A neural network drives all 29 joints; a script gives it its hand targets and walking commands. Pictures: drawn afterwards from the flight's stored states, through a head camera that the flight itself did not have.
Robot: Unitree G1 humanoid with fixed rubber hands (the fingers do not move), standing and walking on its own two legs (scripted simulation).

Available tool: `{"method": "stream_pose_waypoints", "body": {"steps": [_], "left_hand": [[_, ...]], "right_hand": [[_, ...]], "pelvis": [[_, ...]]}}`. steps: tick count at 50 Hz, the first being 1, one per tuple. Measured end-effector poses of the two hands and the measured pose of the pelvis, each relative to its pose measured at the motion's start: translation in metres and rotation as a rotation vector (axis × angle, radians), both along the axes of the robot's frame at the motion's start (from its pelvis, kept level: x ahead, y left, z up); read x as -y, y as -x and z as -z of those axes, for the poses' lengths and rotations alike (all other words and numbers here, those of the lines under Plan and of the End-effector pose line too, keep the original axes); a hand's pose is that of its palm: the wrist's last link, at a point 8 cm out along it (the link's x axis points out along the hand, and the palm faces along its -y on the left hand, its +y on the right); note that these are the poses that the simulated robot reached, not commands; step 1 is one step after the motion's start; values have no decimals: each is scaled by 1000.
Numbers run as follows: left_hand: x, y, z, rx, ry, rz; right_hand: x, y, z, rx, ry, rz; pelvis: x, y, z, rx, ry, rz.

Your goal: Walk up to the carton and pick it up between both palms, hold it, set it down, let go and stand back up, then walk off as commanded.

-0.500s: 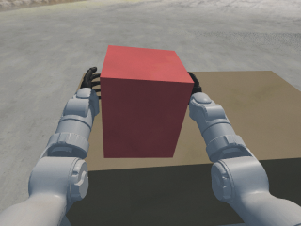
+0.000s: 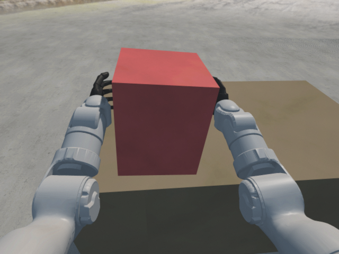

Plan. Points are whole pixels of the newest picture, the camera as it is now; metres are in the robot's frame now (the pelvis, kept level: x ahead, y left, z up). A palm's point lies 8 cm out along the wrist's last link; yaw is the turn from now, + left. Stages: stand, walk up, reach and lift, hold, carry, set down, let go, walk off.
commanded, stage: reach and lift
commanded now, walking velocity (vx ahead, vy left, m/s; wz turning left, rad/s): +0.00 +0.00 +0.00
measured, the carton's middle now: (159, 111) +0.42 +0.02 +0.18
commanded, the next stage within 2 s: hold in 0.02 s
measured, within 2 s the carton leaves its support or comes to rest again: neither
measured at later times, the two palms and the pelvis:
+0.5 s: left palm (96, 97) +0.38 +0.16 +0.24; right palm (223, 100) +0.39 -0.13 +0.23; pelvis +0.00 +0.00 +0.00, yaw +0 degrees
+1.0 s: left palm (94, 94) +0.37 +0.16 +0.25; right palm (225, 96) +0.38 -0.13 +0.25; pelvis -0.01 +0.00 +0.00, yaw +0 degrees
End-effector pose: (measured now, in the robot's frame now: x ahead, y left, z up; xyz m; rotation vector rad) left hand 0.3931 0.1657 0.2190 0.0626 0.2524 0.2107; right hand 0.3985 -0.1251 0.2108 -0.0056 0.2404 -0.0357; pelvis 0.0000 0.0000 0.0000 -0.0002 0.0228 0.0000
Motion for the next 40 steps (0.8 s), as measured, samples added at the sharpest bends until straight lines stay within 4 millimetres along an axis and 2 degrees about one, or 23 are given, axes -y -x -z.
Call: {"method": "stream_pose_waypoints", "body": {"steps": [16, 40], "left_hand": [[1, 4, -11, 8, -1, 0], [1, 21, -26, 19, -3, 4]], "right_hand": [[1, 3, -12, 8, -7, 1], [1, 19, -30, 20, -8, 4]], "pelvis": [[0, 1, 0, 4, 0, -1], [0, 9, 1, 22, 0, -3]]}}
